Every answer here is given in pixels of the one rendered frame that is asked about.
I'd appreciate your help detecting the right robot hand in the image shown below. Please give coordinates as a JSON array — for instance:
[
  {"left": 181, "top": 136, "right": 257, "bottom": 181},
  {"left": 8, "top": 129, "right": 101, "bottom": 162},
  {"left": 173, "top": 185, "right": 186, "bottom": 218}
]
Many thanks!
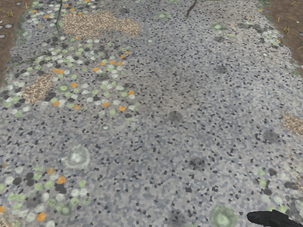
[{"left": 246, "top": 209, "right": 303, "bottom": 227}]

